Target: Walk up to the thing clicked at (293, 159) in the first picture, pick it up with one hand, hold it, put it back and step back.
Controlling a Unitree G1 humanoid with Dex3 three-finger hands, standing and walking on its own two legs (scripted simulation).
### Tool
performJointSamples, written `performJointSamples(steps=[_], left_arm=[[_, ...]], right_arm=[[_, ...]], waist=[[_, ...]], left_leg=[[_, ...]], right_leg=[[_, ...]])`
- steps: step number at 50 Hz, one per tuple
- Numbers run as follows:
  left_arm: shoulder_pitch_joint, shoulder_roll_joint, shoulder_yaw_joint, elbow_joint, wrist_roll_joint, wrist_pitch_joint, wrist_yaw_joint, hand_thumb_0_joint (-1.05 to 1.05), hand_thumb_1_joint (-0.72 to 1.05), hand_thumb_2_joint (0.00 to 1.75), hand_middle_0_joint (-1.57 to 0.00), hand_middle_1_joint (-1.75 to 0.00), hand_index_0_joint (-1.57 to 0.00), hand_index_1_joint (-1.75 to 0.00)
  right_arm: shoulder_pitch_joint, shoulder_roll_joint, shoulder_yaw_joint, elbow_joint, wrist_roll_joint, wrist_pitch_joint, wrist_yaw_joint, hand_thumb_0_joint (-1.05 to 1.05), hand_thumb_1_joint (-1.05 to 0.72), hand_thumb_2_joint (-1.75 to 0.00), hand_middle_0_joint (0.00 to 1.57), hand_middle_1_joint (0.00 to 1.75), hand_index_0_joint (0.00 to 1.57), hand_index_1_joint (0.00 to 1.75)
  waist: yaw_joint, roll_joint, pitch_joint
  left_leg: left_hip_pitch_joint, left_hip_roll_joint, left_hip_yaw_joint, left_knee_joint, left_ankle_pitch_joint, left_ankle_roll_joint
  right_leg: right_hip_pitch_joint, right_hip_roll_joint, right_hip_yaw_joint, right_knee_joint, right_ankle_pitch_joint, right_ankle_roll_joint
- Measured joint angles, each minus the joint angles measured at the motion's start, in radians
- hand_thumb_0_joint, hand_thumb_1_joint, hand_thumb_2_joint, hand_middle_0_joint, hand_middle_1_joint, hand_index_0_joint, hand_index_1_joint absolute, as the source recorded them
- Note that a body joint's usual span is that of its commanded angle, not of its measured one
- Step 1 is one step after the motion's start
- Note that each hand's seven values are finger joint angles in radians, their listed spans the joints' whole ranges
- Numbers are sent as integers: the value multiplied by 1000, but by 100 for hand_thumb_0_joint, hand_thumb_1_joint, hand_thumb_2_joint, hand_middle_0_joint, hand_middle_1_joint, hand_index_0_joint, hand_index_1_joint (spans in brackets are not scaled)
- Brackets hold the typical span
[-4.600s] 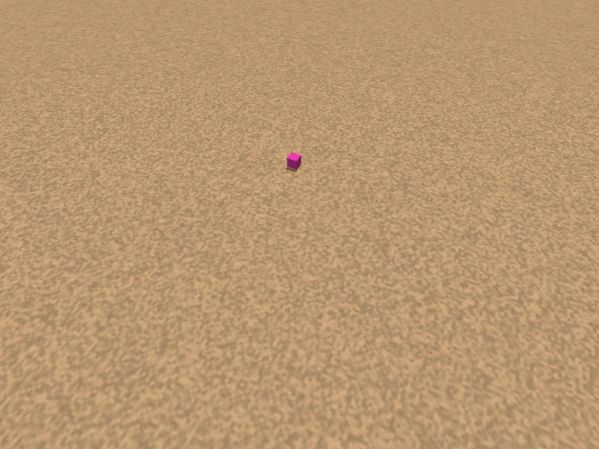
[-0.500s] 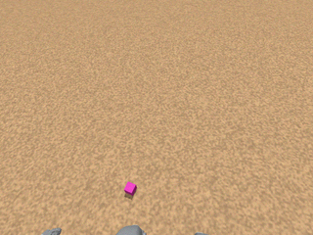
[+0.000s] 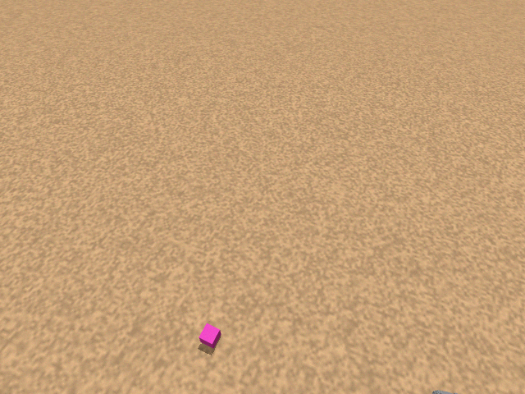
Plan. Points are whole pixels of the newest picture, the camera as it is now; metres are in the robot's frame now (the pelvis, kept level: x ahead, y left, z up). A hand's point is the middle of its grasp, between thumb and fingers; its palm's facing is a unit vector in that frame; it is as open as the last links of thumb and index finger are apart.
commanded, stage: walk up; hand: left
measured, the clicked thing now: (210, 335) +0.42 +0.21 -0.75
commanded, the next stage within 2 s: stand in 0.92 s
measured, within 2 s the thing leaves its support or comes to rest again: neither
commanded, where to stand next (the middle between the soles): +0.03 -0.01 m, yaw -2 degrees
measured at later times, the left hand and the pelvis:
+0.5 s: hand out of the picture +0.10 +0.25 -0.15, palm faces -0.02 -0.94 -0.33, open 7.4 cm; pelvis +0.01 +0.00 +0.01, yaw +0 degrees
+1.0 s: hand out of the picture +0.10 +0.25 -0.15, palm faces -0.02 -0.94 -0.33, open 7.4 cm; pelvis +0.01 +0.00 +0.01, yaw +0 degrees
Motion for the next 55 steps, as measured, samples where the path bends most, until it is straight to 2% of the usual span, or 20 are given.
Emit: performJointSamples(steps=[11, 29, 55], left_arm=[[-47, -7, 8, 34, 9, 1, 2, 0, 90, 90, -20, -30, -20, -30], [-36, -19, 22, 41, 18, 12, -2, 0, 90, 90, -20, -30, -20, -30], [-24, -17, 18, 15, 18, 12, 2, 0, 90, 90, -20, -30, -20, -30]], right_arm=[[-32, 3, -9, 47, -4, 9, 1, 1, -91, -90, 20, 30, 20, 30], [42, 9, -14, 85, -12, 11, -1, 1, -91, -90, 20, 30, 20, 30], [22, 12, -12, 47, -19, 8, -5, 1, -91, -90, 20, 30, 20, 30]], waist=[[-6, 10, -18], [-31, 2, -15], [-23, 3, -25]], left_leg=[[62, -3, 9, -103, 44, -1], [79, -7, 12, -144, 61, -1], [89, -5, 8, -150, 56, -5]], right_leg=[[56, 0, 5, -95, 42, 3], [67, -2, 7, -126, 55, 4], [78, -1, 3, -131, 47, 2]])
